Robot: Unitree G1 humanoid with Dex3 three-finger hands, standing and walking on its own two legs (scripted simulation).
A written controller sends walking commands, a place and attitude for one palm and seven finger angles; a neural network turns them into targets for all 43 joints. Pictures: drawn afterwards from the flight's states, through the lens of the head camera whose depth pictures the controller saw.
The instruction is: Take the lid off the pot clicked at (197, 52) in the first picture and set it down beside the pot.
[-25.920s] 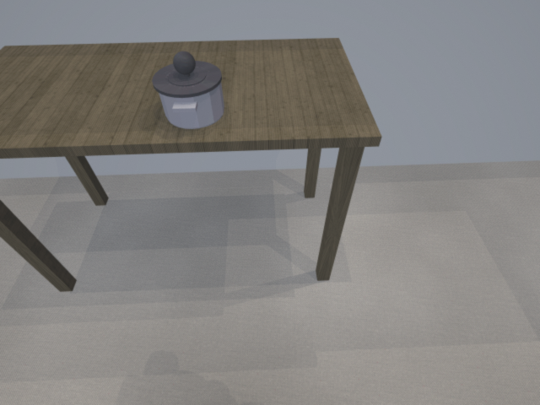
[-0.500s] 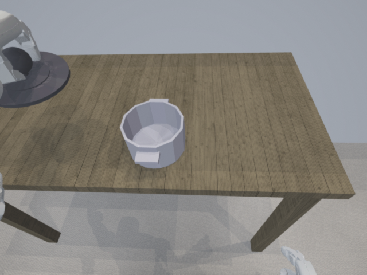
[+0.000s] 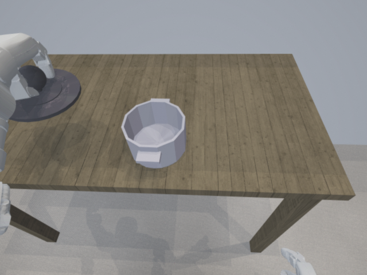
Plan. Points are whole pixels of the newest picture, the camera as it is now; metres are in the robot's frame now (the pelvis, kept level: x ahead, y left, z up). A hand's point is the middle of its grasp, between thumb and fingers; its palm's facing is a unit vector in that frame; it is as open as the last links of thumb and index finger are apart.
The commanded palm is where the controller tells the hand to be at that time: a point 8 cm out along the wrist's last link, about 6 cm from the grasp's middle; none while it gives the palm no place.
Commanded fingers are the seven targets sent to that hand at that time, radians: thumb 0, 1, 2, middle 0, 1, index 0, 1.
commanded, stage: lower the lid onto the table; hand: left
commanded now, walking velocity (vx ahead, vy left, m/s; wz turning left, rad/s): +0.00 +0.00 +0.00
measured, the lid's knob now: (31, 78) +0.45 +0.32 +0.21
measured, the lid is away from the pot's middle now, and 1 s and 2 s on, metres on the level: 0.23 0.24 0.23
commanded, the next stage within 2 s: none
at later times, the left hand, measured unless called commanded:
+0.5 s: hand (34, 94) +0.42 +0.31 +0.19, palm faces -0.28 -0.06 -0.96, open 8.0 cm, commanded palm +0.40 +0.32 +0.26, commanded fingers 0.00 0.52 1.16 -0.96 -0.94 -0.91 -0.90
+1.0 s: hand (38, 108) +0.42 +0.32 +0.15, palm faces -0.36 -0.09 -0.93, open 8.0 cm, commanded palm +0.41 +0.32 +0.22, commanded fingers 0.00 0.52 1.16 -0.96 -0.94 -0.91 -0.90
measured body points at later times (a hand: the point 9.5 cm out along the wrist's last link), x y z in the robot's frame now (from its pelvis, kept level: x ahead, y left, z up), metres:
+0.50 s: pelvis +0.00 +0.00 +0.00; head +0.03 -0.02 +0.45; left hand +0.43 +0.31 +0.24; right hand +0.12 -0.26 -0.12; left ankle -0.04 +0.08 -0.74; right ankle +0.02 -0.14 -0.74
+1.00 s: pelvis +0.00 +0.00 +0.00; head +0.04 -0.01 +0.45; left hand +0.43 +0.32 +0.20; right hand +0.10 -0.26 -0.12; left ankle -0.04 +0.08 -0.74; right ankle +0.02 -0.14 -0.74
